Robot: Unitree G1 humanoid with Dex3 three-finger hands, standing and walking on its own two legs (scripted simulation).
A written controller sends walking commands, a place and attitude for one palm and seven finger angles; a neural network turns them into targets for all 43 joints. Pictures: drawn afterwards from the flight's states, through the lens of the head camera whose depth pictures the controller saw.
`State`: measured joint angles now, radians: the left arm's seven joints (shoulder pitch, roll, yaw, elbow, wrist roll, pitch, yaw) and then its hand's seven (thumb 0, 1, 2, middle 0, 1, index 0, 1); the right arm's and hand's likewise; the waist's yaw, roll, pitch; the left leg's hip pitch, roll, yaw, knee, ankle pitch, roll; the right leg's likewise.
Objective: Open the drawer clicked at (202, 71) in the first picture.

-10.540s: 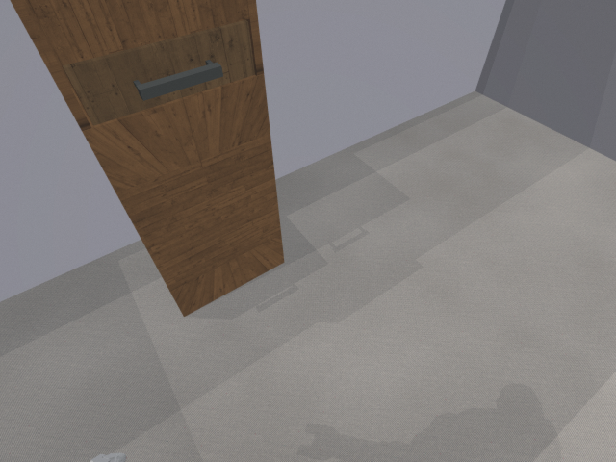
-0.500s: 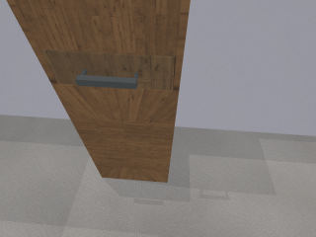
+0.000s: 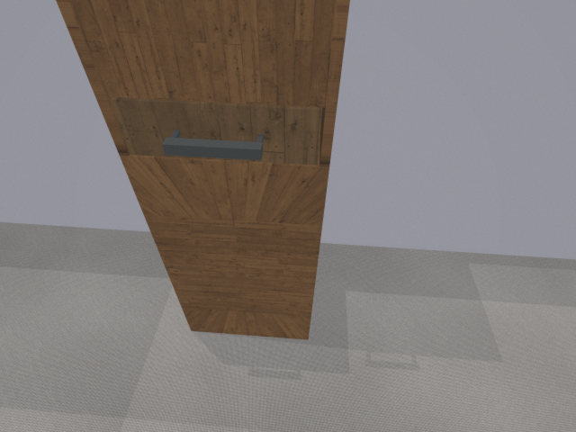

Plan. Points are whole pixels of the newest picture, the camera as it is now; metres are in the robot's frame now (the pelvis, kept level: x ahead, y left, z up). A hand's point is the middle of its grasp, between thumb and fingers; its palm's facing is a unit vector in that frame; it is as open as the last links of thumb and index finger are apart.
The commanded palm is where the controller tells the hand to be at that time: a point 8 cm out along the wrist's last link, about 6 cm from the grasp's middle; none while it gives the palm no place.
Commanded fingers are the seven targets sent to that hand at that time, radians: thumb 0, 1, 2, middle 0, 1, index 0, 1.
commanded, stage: come to a stop and stand still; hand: left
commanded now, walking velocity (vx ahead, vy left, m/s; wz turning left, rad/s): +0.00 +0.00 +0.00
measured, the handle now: (215, 142) +0.58 +0.17 +0.10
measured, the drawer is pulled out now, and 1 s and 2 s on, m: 0.00 0.00 0.00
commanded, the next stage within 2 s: look again from close up in 0.66 s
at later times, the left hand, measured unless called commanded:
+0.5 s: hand out of the picture -0.06 +0.17 -0.17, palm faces +0.03 -0.98 -0.18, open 7.4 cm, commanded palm none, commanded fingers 0.00 0.90 0.90 -0.20 -0.30 -0.20 -0.30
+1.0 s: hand out of the picture +0.00 +0.17 -0.17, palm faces +0.03 -0.98 -0.17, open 7.3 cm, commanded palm none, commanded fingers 0.00 0.90 0.90 -0.20 -0.30 -0.20 -0.30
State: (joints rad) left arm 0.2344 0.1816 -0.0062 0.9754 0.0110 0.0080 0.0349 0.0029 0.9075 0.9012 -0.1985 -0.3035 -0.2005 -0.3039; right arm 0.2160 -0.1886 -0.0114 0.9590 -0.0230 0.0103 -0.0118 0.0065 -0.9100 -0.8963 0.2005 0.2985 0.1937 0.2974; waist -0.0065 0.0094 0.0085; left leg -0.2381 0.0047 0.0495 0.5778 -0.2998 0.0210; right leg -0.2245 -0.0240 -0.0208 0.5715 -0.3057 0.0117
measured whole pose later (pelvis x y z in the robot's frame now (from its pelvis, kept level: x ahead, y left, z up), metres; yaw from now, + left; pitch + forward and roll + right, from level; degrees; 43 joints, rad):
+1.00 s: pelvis +0.00 +0.00 +0.01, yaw +0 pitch -1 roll +0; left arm 0.31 0.15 -0.01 1.09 0.01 -0.02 0.03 0.01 0.91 0.90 -0.20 -0.30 -0.20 -0.30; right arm 0.28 -0.14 0.01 1.13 -0.02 -0.02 -0.02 0.01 -0.91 -0.90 0.20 0.30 0.19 0.30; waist 0.00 -0.01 0.01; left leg -0.21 0.00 0.05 0.46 -0.23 0.02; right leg -0.21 -0.03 -0.02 0.47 -0.24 0.01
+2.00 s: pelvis +0.03 -0.02 +0.00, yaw -1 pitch +0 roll +1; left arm 0.29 0.15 0.02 1.05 0.01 0.00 0.05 0.01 0.92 0.90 -0.20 -0.30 -0.20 -0.30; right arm 0.23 -0.15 -0.02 1.08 -0.01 -0.01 -0.05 0.01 -0.92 -0.90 0.20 0.30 0.20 0.30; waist 0.01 -0.01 0.04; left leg -0.21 0.01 0.06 0.52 -0.32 0.00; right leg -0.22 -0.02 -0.02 0.56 -0.35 -0.01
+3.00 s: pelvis -0.02 +0.00 +0.01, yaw +0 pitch -1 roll +0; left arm 0.33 0.13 -0.02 1.09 0.01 -0.02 0.02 0.00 0.91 0.90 -0.20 -0.30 -0.20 -0.30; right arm 0.29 -0.14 0.01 1.11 -0.02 -0.01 -0.02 0.01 -0.91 -0.90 0.20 0.30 0.20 0.30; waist 0.00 -0.01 0.01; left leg -0.25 0.00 0.04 0.47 -0.21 0.02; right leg -0.24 -0.02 -0.02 0.49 -0.23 0.01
